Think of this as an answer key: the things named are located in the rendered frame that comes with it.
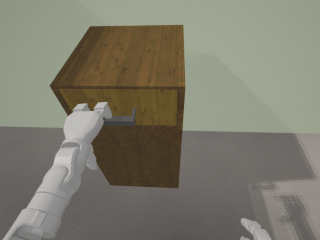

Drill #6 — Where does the cabinet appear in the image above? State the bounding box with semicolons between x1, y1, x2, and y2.
50;25;186;188

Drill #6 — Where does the drawer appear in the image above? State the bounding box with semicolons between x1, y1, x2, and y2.
59;89;178;126

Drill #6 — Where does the handle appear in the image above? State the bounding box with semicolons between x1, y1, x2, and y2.
103;108;136;127

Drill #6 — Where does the robot left hand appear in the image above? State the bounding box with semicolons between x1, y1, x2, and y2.
63;102;112;170

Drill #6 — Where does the left robot forearm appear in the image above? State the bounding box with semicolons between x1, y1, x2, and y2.
3;138;91;240

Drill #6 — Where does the robot right hand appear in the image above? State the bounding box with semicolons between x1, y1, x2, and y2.
240;218;272;240

